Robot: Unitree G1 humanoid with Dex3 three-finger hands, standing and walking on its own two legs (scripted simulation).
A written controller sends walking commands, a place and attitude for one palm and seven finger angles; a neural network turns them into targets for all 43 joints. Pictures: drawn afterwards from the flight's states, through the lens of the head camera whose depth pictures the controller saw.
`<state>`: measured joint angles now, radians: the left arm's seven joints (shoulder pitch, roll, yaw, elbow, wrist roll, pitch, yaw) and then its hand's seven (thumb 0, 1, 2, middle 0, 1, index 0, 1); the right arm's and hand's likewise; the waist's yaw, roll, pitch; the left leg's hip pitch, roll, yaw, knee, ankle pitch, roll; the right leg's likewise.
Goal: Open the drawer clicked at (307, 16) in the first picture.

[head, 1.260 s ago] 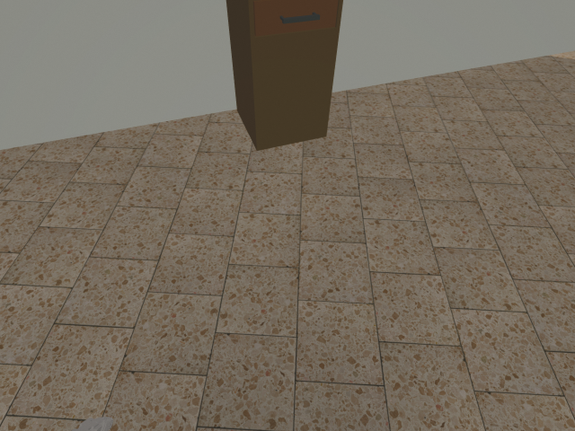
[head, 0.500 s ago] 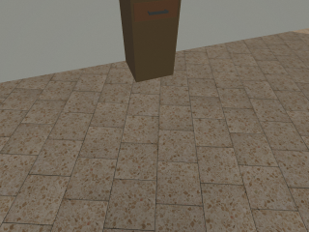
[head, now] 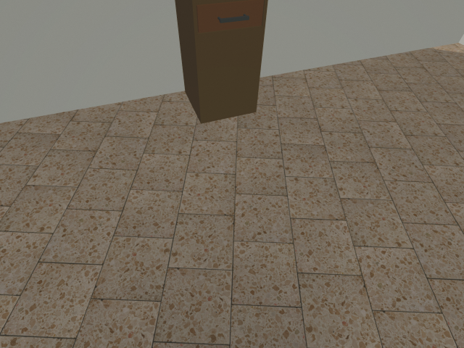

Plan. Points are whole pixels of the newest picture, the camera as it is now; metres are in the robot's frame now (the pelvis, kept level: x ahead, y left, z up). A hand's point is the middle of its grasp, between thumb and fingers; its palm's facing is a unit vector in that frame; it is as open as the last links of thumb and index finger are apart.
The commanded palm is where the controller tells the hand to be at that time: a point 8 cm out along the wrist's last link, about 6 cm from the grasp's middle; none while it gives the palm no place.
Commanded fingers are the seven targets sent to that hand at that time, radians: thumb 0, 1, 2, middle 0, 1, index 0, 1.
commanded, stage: look at it before walking up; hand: left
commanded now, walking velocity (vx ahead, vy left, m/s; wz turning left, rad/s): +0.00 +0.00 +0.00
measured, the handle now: (233, 18) +1.73 +0.08 -0.08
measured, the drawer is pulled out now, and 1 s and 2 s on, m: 0.00 0.00 0.00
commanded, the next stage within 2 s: walk to a spot facing it in 0.28 s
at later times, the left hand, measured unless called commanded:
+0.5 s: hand out of the picture +0.08 +0.25 -0.16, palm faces -0.04 -0.95 -0.32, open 7.4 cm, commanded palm none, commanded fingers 0.00 0.90 0.90 -0.20 -0.30 -0.20 -0.30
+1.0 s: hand out of the picture +0.10 +0.15 -0.17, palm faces -0.17 -0.98 -0.14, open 7.4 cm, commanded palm none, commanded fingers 0.00 0.90 0.90 -0.20 -0.30 -0.20 -0.30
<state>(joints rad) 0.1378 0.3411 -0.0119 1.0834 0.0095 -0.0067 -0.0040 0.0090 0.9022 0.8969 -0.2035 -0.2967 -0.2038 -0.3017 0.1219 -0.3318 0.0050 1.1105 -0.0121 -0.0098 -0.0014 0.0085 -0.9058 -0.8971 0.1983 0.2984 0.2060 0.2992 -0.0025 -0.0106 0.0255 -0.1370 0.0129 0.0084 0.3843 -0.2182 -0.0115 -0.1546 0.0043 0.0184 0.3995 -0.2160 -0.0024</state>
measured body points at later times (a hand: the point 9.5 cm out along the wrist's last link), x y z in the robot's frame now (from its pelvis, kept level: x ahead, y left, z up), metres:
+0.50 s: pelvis +0.01 +0.00 +0.00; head +0.01 +0.01 +0.45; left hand +0.08 +0.29 -0.14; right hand +0.09 -0.28 -0.14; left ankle -0.01 +0.13 -0.74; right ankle +0.00 -0.12 -0.74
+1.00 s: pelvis +0.14 -0.02 +0.00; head +0.17 -0.02 +0.44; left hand +0.11 +0.20 -0.16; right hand +0.18 -0.27 -0.15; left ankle +0.26 +0.09 -0.69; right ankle +0.03 -0.11 -0.74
